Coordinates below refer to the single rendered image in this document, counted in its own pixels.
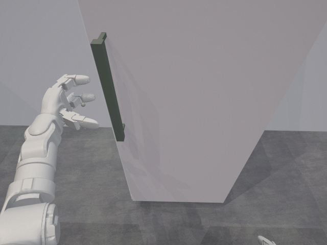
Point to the robot left upper arm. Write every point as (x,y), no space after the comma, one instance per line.
(36,224)

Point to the robot left hand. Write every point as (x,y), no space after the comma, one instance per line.
(55,102)

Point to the handle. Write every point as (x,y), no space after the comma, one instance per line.
(102,63)

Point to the robot left forearm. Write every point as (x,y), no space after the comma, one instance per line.
(34,178)

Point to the fridge door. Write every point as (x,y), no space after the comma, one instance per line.
(197,82)

